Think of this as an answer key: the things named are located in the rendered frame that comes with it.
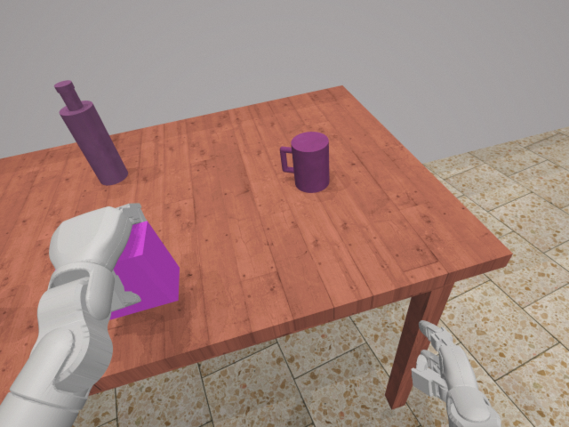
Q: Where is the table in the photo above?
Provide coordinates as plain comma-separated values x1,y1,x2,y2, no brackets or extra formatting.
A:
0,85,513,410

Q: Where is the left robot hand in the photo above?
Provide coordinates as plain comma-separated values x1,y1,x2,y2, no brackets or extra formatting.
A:
49,203,147,312

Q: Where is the right robot forearm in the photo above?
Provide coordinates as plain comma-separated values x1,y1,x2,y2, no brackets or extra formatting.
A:
446,386,501,427

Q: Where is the sponge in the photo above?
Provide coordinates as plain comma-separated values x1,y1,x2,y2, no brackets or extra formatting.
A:
110,221,180,320

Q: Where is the right robot hand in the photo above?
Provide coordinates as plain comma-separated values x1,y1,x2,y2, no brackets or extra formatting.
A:
412,320,478,402

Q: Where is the left robot forearm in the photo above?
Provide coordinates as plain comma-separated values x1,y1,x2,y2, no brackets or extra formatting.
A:
0,262,115,427

